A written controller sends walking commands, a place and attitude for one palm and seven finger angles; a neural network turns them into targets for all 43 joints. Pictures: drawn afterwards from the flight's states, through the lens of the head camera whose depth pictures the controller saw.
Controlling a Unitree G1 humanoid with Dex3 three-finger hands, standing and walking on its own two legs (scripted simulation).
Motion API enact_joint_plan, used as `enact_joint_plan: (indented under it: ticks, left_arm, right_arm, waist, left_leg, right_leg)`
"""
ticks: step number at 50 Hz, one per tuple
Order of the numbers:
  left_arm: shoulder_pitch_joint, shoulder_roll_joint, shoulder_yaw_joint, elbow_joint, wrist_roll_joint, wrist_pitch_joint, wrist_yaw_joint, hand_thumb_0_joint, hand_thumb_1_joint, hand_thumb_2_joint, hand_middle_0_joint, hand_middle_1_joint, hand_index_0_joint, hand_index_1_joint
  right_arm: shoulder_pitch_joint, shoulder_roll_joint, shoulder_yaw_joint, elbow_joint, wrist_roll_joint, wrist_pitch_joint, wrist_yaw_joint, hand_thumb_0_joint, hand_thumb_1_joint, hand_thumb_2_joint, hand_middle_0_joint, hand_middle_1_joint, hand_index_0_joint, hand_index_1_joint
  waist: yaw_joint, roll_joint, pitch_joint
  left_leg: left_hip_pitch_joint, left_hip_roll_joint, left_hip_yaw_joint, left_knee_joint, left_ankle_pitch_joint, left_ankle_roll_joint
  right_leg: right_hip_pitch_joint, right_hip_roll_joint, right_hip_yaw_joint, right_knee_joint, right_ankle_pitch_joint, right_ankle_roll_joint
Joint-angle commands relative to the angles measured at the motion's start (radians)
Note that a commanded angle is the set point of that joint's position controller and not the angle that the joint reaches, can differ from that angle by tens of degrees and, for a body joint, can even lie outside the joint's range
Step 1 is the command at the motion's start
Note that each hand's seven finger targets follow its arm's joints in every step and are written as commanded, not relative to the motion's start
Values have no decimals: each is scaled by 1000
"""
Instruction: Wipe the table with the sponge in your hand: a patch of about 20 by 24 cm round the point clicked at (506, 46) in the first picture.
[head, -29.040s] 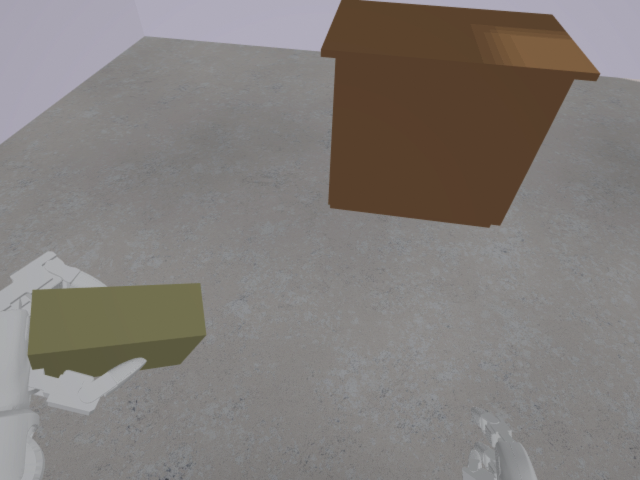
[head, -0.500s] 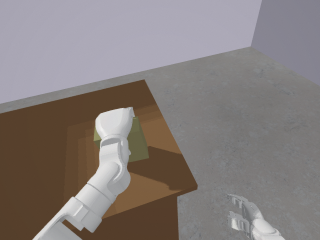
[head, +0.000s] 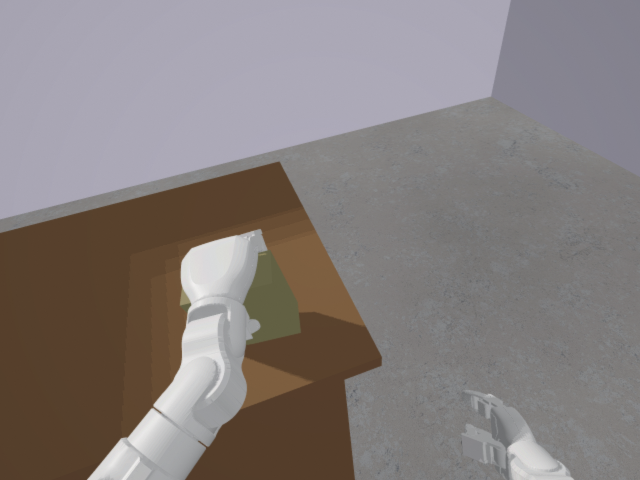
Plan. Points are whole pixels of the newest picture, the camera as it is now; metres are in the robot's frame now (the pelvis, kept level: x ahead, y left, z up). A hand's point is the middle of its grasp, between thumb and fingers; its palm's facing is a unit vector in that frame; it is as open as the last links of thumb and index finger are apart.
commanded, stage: wipe back along the third lane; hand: left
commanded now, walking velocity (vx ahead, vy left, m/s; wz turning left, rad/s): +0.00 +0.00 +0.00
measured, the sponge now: (251, 311) +0.32 +0.14 +0.06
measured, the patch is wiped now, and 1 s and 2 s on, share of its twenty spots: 0.95 0.95 1.00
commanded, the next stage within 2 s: slide back across to the middle lane in 0.14 s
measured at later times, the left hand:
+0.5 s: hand (238, 307) +0.28 +0.14 +0.11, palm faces +0.17 -0.29 -0.94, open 9.6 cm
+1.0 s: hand (186, 332) +0.24 +0.19 +0.12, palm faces +0.16 -0.27 -0.95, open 9.6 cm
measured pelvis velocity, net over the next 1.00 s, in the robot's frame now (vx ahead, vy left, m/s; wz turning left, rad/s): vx -0.01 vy -0.02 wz -0.03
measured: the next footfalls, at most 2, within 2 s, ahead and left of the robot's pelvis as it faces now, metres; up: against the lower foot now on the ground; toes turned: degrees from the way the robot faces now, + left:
none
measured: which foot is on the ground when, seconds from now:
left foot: down 0.00-1.00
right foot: down 0.00-1.00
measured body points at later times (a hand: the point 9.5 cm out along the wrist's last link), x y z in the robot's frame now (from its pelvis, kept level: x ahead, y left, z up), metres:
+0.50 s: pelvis +0.00 -0.01 +0.00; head -0.04 -0.07 +0.45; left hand +0.27 +0.15 +0.17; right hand +0.23 -0.22 -0.08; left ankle -0.03 +0.12 -0.74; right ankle -0.01 -0.10 -0.74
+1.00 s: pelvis -0.01 -0.02 +0.00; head -0.04 -0.07 +0.45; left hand +0.23 +0.20 +0.17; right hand +0.22 -0.23 -0.09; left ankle -0.03 +0.12 -0.74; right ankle -0.01 -0.10 -0.74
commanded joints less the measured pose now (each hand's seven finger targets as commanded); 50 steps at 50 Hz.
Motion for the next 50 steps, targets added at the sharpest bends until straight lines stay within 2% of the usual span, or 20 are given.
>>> enact_joint_plan:
  ticks: [1, 3, 5, 11, 14, 17, 18, 19, 23, 26, 28, 29, 32, 37, 38, 42, 43, 47, 48, 50]
  left_arm:
    - [-51, -43, -8, -97, -73, -15, -40, 0, 100, 1300, -1200, -1600, -1200, -1600]
    - [-8, -35, 6, -140, -79, -22, -40, 0, 100, 1300, -1200, -1600, -1200, -1600]
    - [19, -54, -19, -149, -78, -27, -39, 0, 100, 1300, -1200, -1600, -1200, -1600]
    - [-4, -45, -25, -184, -70, -46, -35, 0, 100, 1300, -1200, -1600, -1200, -1600]
    - [-27, 20, 43, -190, -69, -53, -21, 0, 100, 1300, -1200, -1600, -1200, -1600]
    - [-9, 68, 96, -217, -74, -58, -15, 0, 100, 1300, -1200, -1600, -1200, -1600]
    - [8, 119, 153, -232, -75, -58, -12, 0, 100, 1300, -1200, -1600, -1200, -1600]
    - [3, 74, 105, -250, -75, -57, -14, 0, 100, 1300, -1200, -1600, -1200, -1600]
    - [92, 147, 184, -332, -97, -58, -20, 0, 100, 1300, -1200, -1600, -1200, -1600]
    - [118, 144, 177, -384, -106, -59, -26, 0, 100, 1300, -1200, -1600, -1200, -1600]
    - [95, 183, 209, -420, -104, -59, -27, 0, 100, 1300, -1200, -1600, -1200, -1600]
    - [79, 163, 184, -423, -105, -60, -29, 0, 100, 1300, -1200, -1600, -1200, -1600]
    - [127, 184, 215, -415, -108, -71, -31, 0, 100, 1300, -1200, -1600, -1200, -1600]
    - [209, 233, 277, -440, -115, -89, -26, 0, 100, 1300, -1200, -1600, -1200, -1600]
    - [205, 269, 311, -451, -109, -91, -23, 0, 100, 1300, -1200, -1600, -1200, -1600]
    - [237, 272, 325, -452, -122, -93, -24, 0, 100, 1300, -1200, -1600, -1200, -1600]
    - [215, 304, 351, -452, -113, -91, -25, 0, 100, 1300, -1200, -1600, -1200, -1600]
    - [235, 291, 343, -435, -116, -88, -33, 0, 100, 1300, -1200, -1600, -1200, -1600]
    - [225, 315, 362, -452, -105, -87, -36, 0, 100, 1300, -1200, -1600, -1200, -1600]
    - [197, 264, 309, -432, -102, -87, -44, 0, 100, 1300, -1200, -1600, -1200, -1600]
  right_arm:
    - [-249, -71, -36, -186, 3, -54, 1, 0, -900, -900, 200, 300, 200, 300]
    - [-256, -71, -38, -198, 4, -52, 6, 0, -900, -900, 200, 300, 200, 300]
    - [-253, -68, -39, -193, 5, -48, 10, 0, -900, -900, 200, 300, 200, 300]
    - [-250, -68, -38, -195, 1, -44, 4, 0, -900, -900, 200, 300, 200, 300]
    - [-248, -69, -37, -191, -2, -48, -11, 0, -900, -900, 200, 300, 200, 300]
    - [-248, -66, -33, -195, -5, -52, -22, 0, -900, -900, 200, 300, 200, 300]
    - [-249, -72, -35, -194, -8, -52, -26, 0, -900, -900, 200, 300, 200, 300]
    - [-255, -64, -29, -198, -8, -52, -25, 0, -900, -900, 200, 300, 200, 300]
    - [-248, -68, -31, -209, -10, -54, -28, 0, -900, -900, 200, 300, 200, 300]
    - [-245, -65, -28, -215, -9, -56, -32, 0, -900, -900, 200, 300, 200, 300]
    - [-246, -70, -33, -212, -11, -59, -38, 0, -900, -900, 200, 300, 200, 300]
    - [-245, -67, -29, -213, -12, -62, -41, 0, -900, -900, 200, 300, 200, 300]
    - [-236, -70, -33, -209, -12, -72, -49, 0, -900, -900, 200, 300, 200, 300]
    - [-231, -72, -33, -215, -16, -83, -56, 0, -900, -900, 200, 300, 200, 300]
    - [-224, -78, -36, -213, -18, -84, -59, 0, -900, -900, 200, 300, 200, 300]
    - [-229, -76, -33, -216, -19, -94, -69, 0, -900, -900, 200, 300, 200, 300]
    - [-222, -82, -34, -211, -21, -95, -72, 0, -900, -900, 200, 300, 200, 300]
    - [-230, -82, -32, -209, -18, -108, -80, 0, -900, -900, 200, 300, 200, 300]
    - [-224, -89, -35, -208, -21, -110, -80, 0, -900, -900, 200, 300, 200, 300]
    - [-227, -84, -34, -204, -18, -119, -81, 0, -900, -900, 200, 300, 200, 300]
  waist:
    - [1, -208, -104]
    - [7, -189, -121]
    - [0, -208, -93]
    - [-8, -214, -61]
    - [0, -207, -81]
    - [12, -209, -111]
    - [20, -199, -118]
    - [12, -184, -126]
    - [24, -167, -116]
    - [20, -154, -98]
    - [18, -125, -88]
    - [11, -128, -86]
    - [19, -145, -85]
    - [31, -162, -89]
    - [32, -150, -93]
    - [33, -159, -70]
    - [28, -147, -59]
    - [29, -138, -46]
    - [30, -110, -64]
    - [15, -138, -46]
  left_leg:
    - [-40, -17, 3, -47, 258, 47]
    - [-40, -17, 0, -45, 277, 45]
    - [-38, -14, 1, -41, 265, 46]
    - [-44, -12, 2, -41, 223, 49]
    - [-44, -17, 5, -44, 200, 50]
    - [-35, -21, 5, -41, 239, 53]
    - [-37, -21, -2, -46, 241, 50]
    - [-29, -21, 7, -43, 260, 52]
    - [-25, -21, 1, -51, 286, 52]
    - [-19, -18, 2, -57, 288, 53]
    - [-8, -19, -1, -60, 272, 53]
    - [-8, -19, 2, -64, 259, 56]
    - [-1, -21, 0, -62, 267, 56]
    - [-12, -24, -3, -66, 268, 55]
    - [-8, -27, -3, -65, 266, 54]
    - [-13, -28, -1, -63, 249, 56]
    - [-9, -29, -6, -64, 241, 54]
    - [-12, -30, -7, -65, 231, 55]
    - [-1, -31, -9, -68, 231, 53]
    - [-4, -29, -8, -71, 226, 56]
  right_leg:
    - [105, 11, 26, -60, 301, -25]
    - [121, 12, 35, -52, 328, -30]
    - [100, 12, 33, -54, 310, -26]
    - [66, 13, 42, -63, 249, -23]
    - [82, 10, 63, -72, 216, -21]
    - [121, 8, 81, -73, 277, -22]
    - [133, 11, 100, -77, 278, -27]
    - [142, 4, 85, -66, 311, -23]
    - [166, 9, 108, -74, 355, -27]
    - [160, 8, 104, -76, 344, -25]
    - [143, 12, 122, -91, 296, -29]
    - [141, 9, 108, -90, 274, -25]
    - [142, 11, 117, -95, 285, -26]
    - [166, 9, 131, -92, 300, -26]
    - [168, 12, 151, -97, 291, -29]
    - [153, 7, 148, -108, 257, -23]
    - [138, 11, 165, -119, 235, -27]
    - [127, 8, 148, -120, 208, -24]
    - [129, 12, 157, -124, 195, -29]
    - [116, 11, 136, -126, 192, -24]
